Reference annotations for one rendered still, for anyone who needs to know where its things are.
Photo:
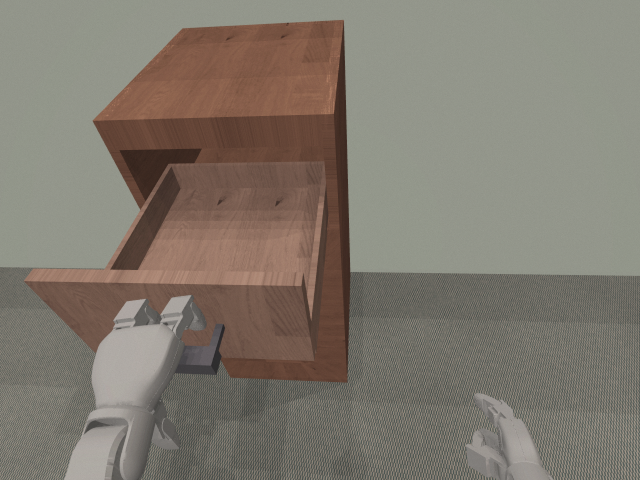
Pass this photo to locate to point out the handle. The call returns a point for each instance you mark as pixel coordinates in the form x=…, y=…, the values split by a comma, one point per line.
x=202, y=359

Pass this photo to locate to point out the right robot hand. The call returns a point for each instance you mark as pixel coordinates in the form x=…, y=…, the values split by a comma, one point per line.
x=491, y=454

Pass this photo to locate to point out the left robot forearm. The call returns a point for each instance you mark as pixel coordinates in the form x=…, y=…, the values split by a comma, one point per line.
x=114, y=445

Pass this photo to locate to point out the drawer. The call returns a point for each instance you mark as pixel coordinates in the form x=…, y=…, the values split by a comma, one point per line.
x=247, y=240

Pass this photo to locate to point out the cabinet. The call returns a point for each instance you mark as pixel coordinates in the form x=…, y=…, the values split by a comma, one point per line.
x=249, y=93

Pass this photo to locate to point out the left robot hand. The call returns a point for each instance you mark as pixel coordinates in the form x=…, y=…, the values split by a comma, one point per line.
x=136, y=361

